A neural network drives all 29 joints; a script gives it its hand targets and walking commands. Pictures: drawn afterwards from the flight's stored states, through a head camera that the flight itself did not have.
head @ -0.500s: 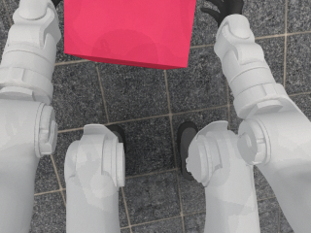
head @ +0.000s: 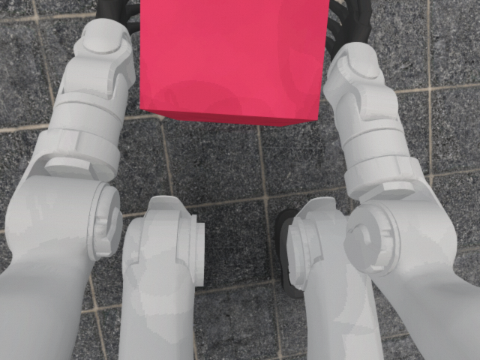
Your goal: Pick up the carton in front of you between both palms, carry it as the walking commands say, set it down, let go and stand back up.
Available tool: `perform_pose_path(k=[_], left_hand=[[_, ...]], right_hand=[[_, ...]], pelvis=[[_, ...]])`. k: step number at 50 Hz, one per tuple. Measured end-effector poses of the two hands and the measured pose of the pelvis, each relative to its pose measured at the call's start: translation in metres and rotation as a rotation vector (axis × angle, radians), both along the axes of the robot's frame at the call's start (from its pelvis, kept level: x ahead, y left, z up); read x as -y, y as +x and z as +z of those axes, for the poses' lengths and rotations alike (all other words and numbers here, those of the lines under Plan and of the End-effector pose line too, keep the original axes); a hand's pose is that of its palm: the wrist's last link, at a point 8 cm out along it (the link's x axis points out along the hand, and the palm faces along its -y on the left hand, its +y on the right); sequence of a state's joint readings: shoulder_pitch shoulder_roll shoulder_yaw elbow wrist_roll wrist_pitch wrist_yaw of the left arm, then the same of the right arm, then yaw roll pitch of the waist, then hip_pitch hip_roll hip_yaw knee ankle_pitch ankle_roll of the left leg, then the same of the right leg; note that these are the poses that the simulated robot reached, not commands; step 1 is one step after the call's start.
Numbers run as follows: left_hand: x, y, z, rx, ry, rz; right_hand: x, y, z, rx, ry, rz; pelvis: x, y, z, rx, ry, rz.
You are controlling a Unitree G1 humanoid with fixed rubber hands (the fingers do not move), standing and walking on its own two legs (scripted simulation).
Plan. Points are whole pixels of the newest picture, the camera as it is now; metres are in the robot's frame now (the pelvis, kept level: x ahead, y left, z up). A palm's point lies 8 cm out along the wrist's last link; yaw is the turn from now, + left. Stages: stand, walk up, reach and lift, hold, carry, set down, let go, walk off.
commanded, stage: reach and lift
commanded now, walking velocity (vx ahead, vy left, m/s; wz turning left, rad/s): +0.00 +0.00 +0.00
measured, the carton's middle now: (233, 54) +0.53 +0.04 -0.22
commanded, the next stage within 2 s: none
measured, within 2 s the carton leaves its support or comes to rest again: neither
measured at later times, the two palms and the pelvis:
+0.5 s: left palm out of the picture +0.48 +0.20 +0.05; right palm (470, 16) +0.49 -0.10 +0.06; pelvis -0.01 -0.01 +0.12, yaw +4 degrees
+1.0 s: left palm out of the picture +0.44 +0.19 +0.20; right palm out of the picture +0.46 -0.11 +0.22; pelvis +0.04 -0.01 +0.25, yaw +5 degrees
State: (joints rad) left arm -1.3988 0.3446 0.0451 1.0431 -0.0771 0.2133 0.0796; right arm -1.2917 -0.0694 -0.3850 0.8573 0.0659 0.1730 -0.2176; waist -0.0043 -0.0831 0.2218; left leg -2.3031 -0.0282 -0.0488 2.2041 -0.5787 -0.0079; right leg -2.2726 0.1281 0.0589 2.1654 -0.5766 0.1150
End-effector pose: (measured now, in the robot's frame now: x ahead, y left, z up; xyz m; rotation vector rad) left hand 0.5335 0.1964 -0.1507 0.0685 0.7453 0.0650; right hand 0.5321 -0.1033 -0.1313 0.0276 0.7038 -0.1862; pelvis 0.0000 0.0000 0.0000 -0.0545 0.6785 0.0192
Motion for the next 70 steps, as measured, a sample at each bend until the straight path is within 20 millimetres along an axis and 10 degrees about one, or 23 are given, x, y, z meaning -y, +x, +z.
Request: perform_pose_path(k=[16,70], left_hand=[[-0.009,-0.041,0.153,0.028,-0.021,0.082],[0.019,-0.136,0.477,0.045,-0.049,0.183]], right_hand=[[-0.008,-0.035,0.140,0.033,0.024,0.026],[0.017,-0.104,0.468,0.049,0.020,0.100]], pelvis=[[0.011,-0.011,0.074,-0.048,0.008,0.057],[0.011,0.085,0.356,0.362,0.069,0.074]])
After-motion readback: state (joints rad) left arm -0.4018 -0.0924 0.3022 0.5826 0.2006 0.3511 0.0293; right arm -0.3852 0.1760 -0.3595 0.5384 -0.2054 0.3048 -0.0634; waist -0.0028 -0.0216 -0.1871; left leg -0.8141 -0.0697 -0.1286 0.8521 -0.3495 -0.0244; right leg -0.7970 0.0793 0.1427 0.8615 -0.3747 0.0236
